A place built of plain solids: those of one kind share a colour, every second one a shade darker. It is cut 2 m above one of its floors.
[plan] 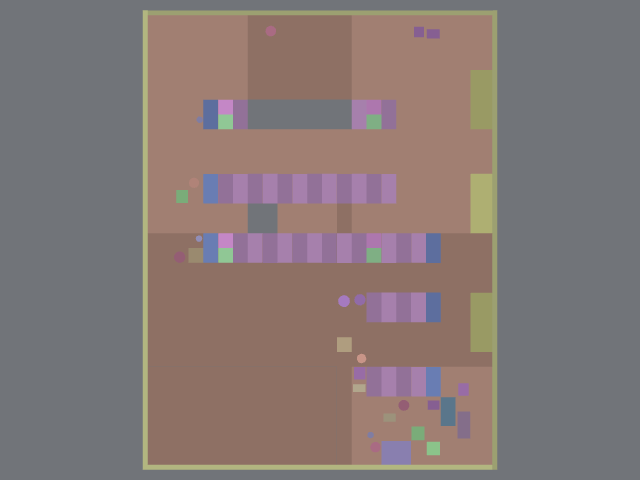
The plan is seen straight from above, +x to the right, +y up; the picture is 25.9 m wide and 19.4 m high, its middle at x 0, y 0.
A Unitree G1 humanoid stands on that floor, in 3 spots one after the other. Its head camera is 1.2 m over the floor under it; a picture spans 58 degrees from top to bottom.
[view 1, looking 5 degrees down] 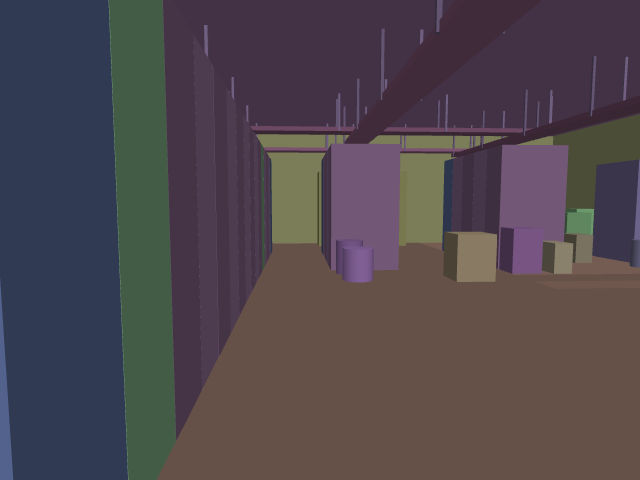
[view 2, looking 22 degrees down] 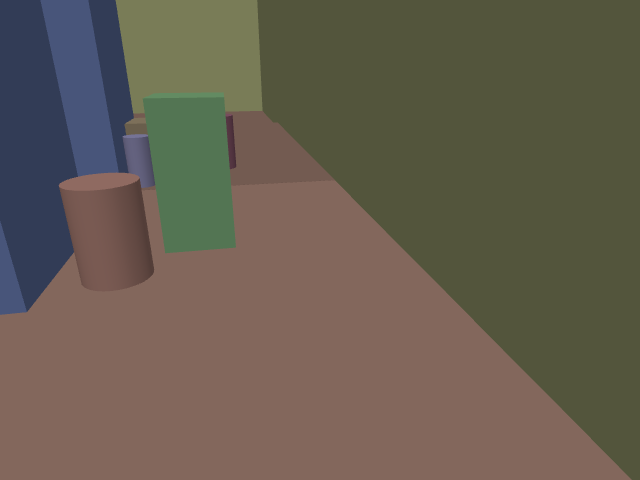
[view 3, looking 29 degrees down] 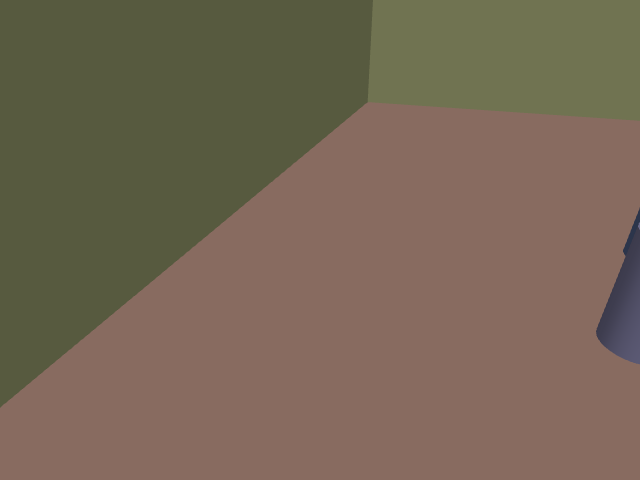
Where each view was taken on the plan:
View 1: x -5.63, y -1.54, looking -3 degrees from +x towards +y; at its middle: cooler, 11.78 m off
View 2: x -5.81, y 4.90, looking -102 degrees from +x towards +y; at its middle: floor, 3.20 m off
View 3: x -5.62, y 3.21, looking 109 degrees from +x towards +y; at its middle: floor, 2.48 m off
